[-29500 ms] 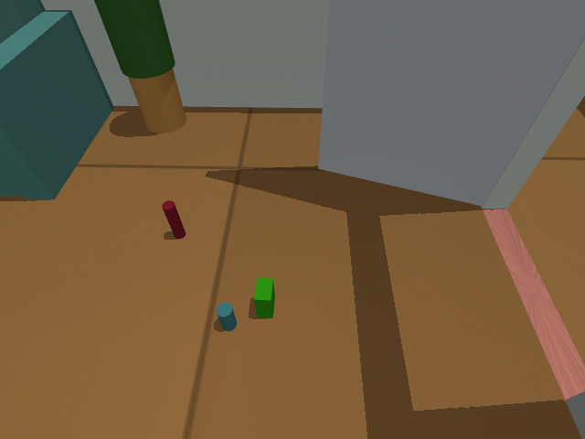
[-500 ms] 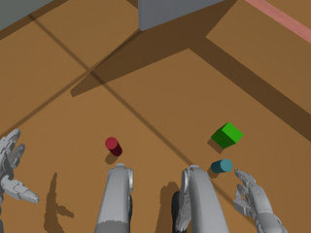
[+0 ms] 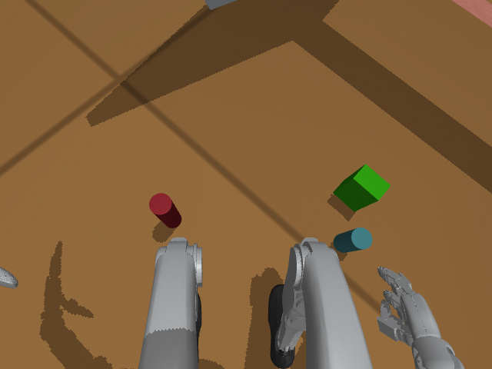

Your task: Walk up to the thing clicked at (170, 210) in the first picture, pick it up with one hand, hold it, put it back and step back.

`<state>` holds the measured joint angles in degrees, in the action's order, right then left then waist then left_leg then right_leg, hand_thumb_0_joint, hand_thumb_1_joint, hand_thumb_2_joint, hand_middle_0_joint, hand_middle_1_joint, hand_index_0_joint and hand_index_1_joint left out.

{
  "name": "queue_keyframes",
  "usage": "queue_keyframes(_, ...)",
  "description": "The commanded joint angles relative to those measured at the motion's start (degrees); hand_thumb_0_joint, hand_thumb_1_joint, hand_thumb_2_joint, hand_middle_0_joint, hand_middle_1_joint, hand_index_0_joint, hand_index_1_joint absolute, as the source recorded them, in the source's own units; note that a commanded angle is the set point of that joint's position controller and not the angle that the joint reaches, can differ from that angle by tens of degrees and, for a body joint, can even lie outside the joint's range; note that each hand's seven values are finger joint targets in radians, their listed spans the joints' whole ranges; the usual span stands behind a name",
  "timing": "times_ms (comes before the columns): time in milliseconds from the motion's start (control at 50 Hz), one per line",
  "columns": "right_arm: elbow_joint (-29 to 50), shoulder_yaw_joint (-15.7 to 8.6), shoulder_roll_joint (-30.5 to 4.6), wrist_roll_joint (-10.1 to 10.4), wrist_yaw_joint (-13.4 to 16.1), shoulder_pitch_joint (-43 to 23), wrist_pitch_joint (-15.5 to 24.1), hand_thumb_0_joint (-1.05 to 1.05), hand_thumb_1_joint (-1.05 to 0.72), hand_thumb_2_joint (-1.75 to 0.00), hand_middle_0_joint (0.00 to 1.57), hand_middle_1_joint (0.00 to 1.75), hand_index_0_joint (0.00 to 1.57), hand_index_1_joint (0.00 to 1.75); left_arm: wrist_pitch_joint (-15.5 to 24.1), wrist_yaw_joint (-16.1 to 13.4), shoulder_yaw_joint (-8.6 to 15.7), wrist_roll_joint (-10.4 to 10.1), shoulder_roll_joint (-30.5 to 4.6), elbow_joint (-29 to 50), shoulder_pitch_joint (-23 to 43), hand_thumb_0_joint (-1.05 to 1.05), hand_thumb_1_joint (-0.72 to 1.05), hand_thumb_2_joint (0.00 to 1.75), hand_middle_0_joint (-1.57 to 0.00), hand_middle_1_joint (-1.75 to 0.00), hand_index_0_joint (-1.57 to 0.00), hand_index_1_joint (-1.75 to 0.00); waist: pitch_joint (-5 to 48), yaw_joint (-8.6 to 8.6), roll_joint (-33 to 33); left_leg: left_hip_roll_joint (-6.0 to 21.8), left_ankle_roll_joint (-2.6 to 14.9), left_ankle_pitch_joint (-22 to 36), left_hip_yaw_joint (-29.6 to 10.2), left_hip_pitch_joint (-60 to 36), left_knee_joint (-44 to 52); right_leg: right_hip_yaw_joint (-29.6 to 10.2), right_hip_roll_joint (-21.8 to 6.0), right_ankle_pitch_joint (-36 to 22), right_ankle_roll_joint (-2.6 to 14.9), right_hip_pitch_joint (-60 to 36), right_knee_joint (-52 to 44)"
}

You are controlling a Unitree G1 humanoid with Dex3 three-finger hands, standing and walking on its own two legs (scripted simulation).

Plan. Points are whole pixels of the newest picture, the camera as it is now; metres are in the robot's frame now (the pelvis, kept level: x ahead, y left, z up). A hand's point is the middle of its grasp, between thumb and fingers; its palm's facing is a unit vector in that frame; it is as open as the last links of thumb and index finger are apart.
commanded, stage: go down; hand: left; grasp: from the side
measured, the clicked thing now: (167, 212) +0.40 +0.20 -0.37
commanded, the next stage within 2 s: approach in 1.34 s
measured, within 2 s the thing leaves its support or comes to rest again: neither
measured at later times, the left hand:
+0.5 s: hand out of the picture +0.32 +0.39 -0.06, palm faces +0.13 -0.98 -0.15, open 17.5 cm
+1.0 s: hand (0, 214) +0.33 +0.40 -0.07, palm faces +0.12 -0.98 -0.14, open 17.6 cm
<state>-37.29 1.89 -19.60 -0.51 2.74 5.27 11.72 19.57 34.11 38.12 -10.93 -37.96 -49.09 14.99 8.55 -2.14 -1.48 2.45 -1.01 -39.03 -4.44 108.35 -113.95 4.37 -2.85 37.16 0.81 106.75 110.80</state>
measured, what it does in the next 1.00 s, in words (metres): lowers itself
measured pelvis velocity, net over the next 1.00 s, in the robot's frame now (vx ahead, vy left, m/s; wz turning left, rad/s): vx -0.01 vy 0.00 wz -0.02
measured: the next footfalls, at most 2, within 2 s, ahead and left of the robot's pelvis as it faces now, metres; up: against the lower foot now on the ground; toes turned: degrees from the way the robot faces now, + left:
none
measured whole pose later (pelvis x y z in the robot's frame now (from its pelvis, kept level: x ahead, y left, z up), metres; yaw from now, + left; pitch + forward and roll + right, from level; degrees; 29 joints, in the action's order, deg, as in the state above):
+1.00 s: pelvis -0.01 +0.00 -0.06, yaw -1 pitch +32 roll -5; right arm -37.7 4.2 -20.8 -1.4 2.2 5.5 11.7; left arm 19.9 39.8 42.5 -12.1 -44.2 -52.8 22.3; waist 6.8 -3.0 -1.9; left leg 1.9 -0.5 -39.1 -5.5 118.3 -125.0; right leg 4.5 -3.0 36.9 0.4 116.0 120.9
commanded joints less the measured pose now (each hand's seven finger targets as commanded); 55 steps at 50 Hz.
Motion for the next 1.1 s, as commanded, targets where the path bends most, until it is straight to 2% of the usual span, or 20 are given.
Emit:
queue_keyframes(0, 4.0, -4.65, -11.87, -0.03, 1.31, 4.36, 2.7, 0.0, -0.91, -0.91, 0.2, 0.3, 0.2, 0.3, 3.78, 1.73, 6.71, -2.3, -21.2, 8.81, 5.48, 0.0, -0.61, 0.07, -0.08, -0.1, -0.07, -0.1, 33.02, 2.73, 9.68, -1.57, 2.3, 9.96, 1.62, -21.15, 13.31, -1.77, 2.4, -7.51, 1.38, -18.0, -10.42)
queue_keyframes(40, 3.87, -4.6, -12.03, -0.13, 1.4, 4.14, 2.67, 0.0, -0.91, -0.91, 0.2, 0.3, 0.2, 0.3, 3.94, 2.2, 7.59, -2.35, -22.77, 9.08, 5.55, 0.0, -0.61, 0.07, -0.07, -0.09, -0.06, -0.1, 34.2, 3.42, 9.85, -1.58, 2.31, 11.17, 1.6, -21.1, 12.72, -1.59, 2.48, -8.45, 1.47, -17.67, -9.46)
queue_keyframes(100, 3.36, -4.49, -12.44, -0.38, 1.46, 4.44, 2.7, 0.0, -0.91, -0.91, 0.2, 0.3, 0.2, 0.3, 3.67, 2.97, 7.21, -2.47, -22.33, 8.87, 6.95, 0.0, -0.61, 0.09, -0.07, -0.1, -0.06, -0.1, 33.52, 2.95, 11.56, -1.4, 2.04, 11.73, 1.03, -21.89, 12.25, -0.93, 2.5, -8.88, 1.71, -15.06, -7.76)
queue_keyframes(200, 3.82, -4.32, -12.52, -0.5, 1.53, 3.79, 2.68, 0.0, -0.91, -0.91, 0.2, 0.3, 0.2, 0.3, 3.36, 3.38, 8.24, -2.51, -24.7, 9.64, 8.2, 0.0, -0.58, 0.09, -0.06, -0.09, -0.05, -0.1, 33.57, 3.44, 10.74, -1.34, 2.26, 7.49, 1.22, -19.27, 11.6, -1.01, 2.52, -5.67, 1.39, -14.89, -7.61)
queue_keyframes(240, 3.77, -4.25, -12.36, -0.41, 1.51, 4.14, 2.72, 0.0, -0.91, -0.91, 0.2, 0.3, 0.2, 0.3, 3.04, 3.62, 7.42, -2.61, -23.6, 9.13, 8.98, 0.0, -0.59, 0.09, -0.06, -0.08, -0.05, -0.09, 33.27, 2.52, 9.83, -1.39, 2.34, 7.61, 1.16, -18.11, 11.06, -0.77, 2.54, -5.77, 1.35, -14.6, -7.23)
queue_keyframes(300, 3.89, -4.07, -12.74, -0.41, 1.67, 3.92, 2.6, 0.0, -0.91, -0.91, 0.2, 0.3, 0.2, 0.3, 2.84, 3.71, 7.88, -2.68, -24.6, 10.04, 9.19, 0.0, -0.58, 0.09, -0.06, -0.08, -0.05, -0.09, 32.85, 3.27, 11.73, -1.4, 2.22, 7.42, 0.92, -19.01, 11.22, -0.52, 2.54, -5.75, 1.54, -12.93, -6.46)
queue_keyframes(360, 3.93, -3.98, -12.66, -0.31, 1.64, 3.98, 2.61, 0.0, -0.91, -0.91, 0.2, 0.3, 0.2, 0.3, 2.77, 3.88, 7.44, -2.78, -24.57, 10.24, 10.99, 0.0, -0.58, 0.09, -0.06, -0.08, -0.04, -0.09, 32.79, 2.42, 11.06, -1.35, 2.27, 6.76, 0.45, -18.32, 10.59, -0.17, 2.53, -5.33, 1.48, -11.78, -5.81)
queue_keyframes(380, 4.08, -3.95, -12.87, -0.25, 1.72, 4.12, 2.58, 0.0, -0.91, -0.91, 0.2, 0.3, 0.2, 0.3, 2.64, 3.84, 8.31, -2.87, -24.49, 8.88, 9.01, 0.0, -0.6, 0.1, -0.06, -0.08, -0.04, -0.1, 33.41, 2.91, 11.06, -1.43, 2.21, 8.54, 0.39, -19.38, 10.52, -0.09, 2.51, -6.73, 1.56, -11.87, -5.46)
queue_keyframes(480, 3.95, -3.6, -12.93, -0.36, 1.56, 3.76, 2.6, 0.0, -0.91, -0.91, 0.2, 0.3, 0.2, 0.3, 2.88, 4.01, 7.95, -2.57, -25.29, 8.01, 12.17, 0.0, -0.56, 0.1, -0.06, -0.08, -0.04, -0.09, 30.5, 2.26, 11.24, -1.27, 2.36, 4.9, -0.1, -16.92, 10.46, 0.18, 2.52, -4.12, 1.5, -9.39, -4.6)
queue_keyframes(540, 3.94, -3.43, -12.98, -0.45, 1.46, 4.29, 2.44, 0.0, -0.91, -0.91, 0.2, 0.3, 0.2, 0.3, 3.07, 4.2, 8.34, -2.51, -25.68, 7.1, 10.78, 0.0, -0.58, 0.1, -0.06, -0.08, -0.04, -0.09, 31.28, 2.9, 11.22, -1.35, 2.32, 5.96, 0.16, -17.24, 10.06, 0.17, 2.49, -4.7, 1.55, -9.69, -4.14)
queue_keyframes(580, 4.21, -3.36, -13.13, -0.53, 1.38, 4.45, 2.33, 0.0, -0.91, -0.91, 0.2, 0.3, 0.2, 0.3, 3.16, 4.39, 8.49, -2.39, -26.66, 7.51, 12.31, 0.0, -0.57, 0.1, -0.06, -0.08, -0.04, -0.09, 32.21, 2.37, 11.68, -1.48, 2.31, 6.67, 0.42, -16.76, 9.47, 0.16, 2.42, -5.21, 1.59, -10.27, -3.76)
queue_keyframes(620, 4.06, -3.37, -13.18, -0.48, 1.32, 4.5, 2.3, 0.0, -0.91, -0.91, 0.2, 0.3, 0.2, 0.3, 3.11, 4.69, 8.19, -2.56, -26.02, 6.69, 12.45, 0.0, -0.58, 0.09, -0.06, -0.07, -0.04, -0.09, 31.79, 2.37, 11.12, -1.52, 2.38, 6.13, 0.67, -16.54, 8.91, 0.02, 2.47, -4.74, 1.52, -9.53, -3.89)
queue_keyframes(700, 4.1, -3.19, -13.34, -0.52, 1.22, 4.35, 2.31, 0.0, -0.92, -0.91, 0.2, 0.3, 0.2, 0.3, 3.37, 4.72, 8.9, -2.38, -28.22, 6.4, 13.94, 0.0, -0.58, 0.1, -0.05, -0.07, -0.04, -0.09, 31.06, 2.5, 11.12, -1.51, 2.6, 3.53, 0.8, -14.8, 8.5, -0.13, 2.49, -2.64, 1.46, -9.08, -3.88)
queue_keyframes(740, 3.66, -3.13, -13.22, -0.51, 1.03, 4.41, 2.3, 0.0, -0.91, -0.91, 0.2, 0.3, 0.2, 0.3, 3.62, 5.04, 8.01, -2.67, -27.18, 6.43, 15.24, 0.0, -0.58, 0.1, -0.05, -0.08, -0.04, -0.09, 29.47, 1.56, 10.77, -1.47, 2.78, 1.83, 0.83, -13.25, 8.25, -0.03, 2.52, -1.41, 1.29, -8.49, -3.83)
queue_keyframes(820, 3.84, -3.02, -13.62, -0.53, 0.94, 4.42, 2.28, 0.0, -0.91, -0.91, 0.2, 0.3, 0.2, 0.3, 3.92, 5.34, 9.58, -2.73, -29.42, 6.7, 14.71, 0.0, -0.57, 0.1, -0.05, -0.07, -0.03, -0.08, 31.22, 2.65, 11.53, -1.47, 2.67, 3.09, 0.99, -14.02, 7.8, -0.06, 2.55, -2.18, 1.38, -8.72, -3.01)
queue_keyframes(880, 3.53, -3.13, -13.83, -0.5, 0.83, 5.08, 2.1, 0.0, -0.91, -0.91, 0.2, 0.3, 0.2, 0.3, 3.75, 5.67, 8.99, -2.93, -27.86, 6.13, 14.74, 0.0, -0.58, 0.1, -0.05, -0.07, -0.03, -0.09, 31.4, 1.96, 12.38, -1.4, 2.36, 5.05, 0.62, -15.0, 7.46, 0.39, 2.52, -4.0, 1.58, -7.25, -1.81)
queue_keyframes(920, 3.62, -3.11, -13.92, -0.44, 0.81, 5.04, 2.13, 0.0, -0.91, -0.91, 0.2, 0.3, 0.2, 0.3, 3.75, 5.78, 9.71, -2.98, -29.46, 6.8, 14.47, 0.0, -0.59, 0.08, -0.05, -0.06, -0.04, -0.07, 31.99, 2.52, 12.32, -1.44, 2.38, 4.75, 0.47, -14.99, 7.48, 0.45, 2.51, -3.77, 1.57, -7.27, -1.75)
queue_keyframes(980, 3.58, -3.04, -13.76, -0.41, 0.72, 5.19, 2.17, 0.0, -0.92, -0.91, 0.2, 0.3, 0.2, 0.3, 3.8, 5.97, 9.34, -3.29, -27.78, 5.2, 14.47, 0.0, -0.6, 0.09, -0.05, -0.06, -0.03, -0.08, 31.03, 1.83, 11.01, -1.56, 2.52, 4.47, 0.65, -13.7, 6.77, 0.42, 2.56, -3.63, 1.46, -7.39, -1.8)
queue_keyframes(1040, 3.29, -2.99, -14.46, -0.44, 0.77, 5.17, 2.12, 0.0, -0.91, -0.91, 0.2, 0.3, 0.2, 0.3, 3.94, 6.29, 10.19, -3.33, -29.35, 5.62, 14.45, 0.0, -0.57, 0.09, -0.06, -0.06, -0.04, -0.08, 31.58, 2.28, 13.81, -1.41, 2.14, 6.57, 0.05, -16.26, 6.79, 0.64, 2.42, -5.33, 1.7, -5.58, -0.2)
queue_keyframes(1080, 3.39, -3.41, -14.49, -0.47, 0.77, 5.17, 1.96, 0.0, -0.91, -0.91, 0.2, 0.3, 0.2, 0.3, 4.06, 6.44, 9.39, -3.34, -28.53, 7.75, 15.34, 0.0, -0.58, 0.08, -0.05, -0.06, -0.04, -0.08, 32.3, 2.06, 14.06, -1.38, 2.19, 6.15, 0.11, -16.77, 6.67, 0.58, 2.34, -5.16, 1.62, -5.19, -0.3)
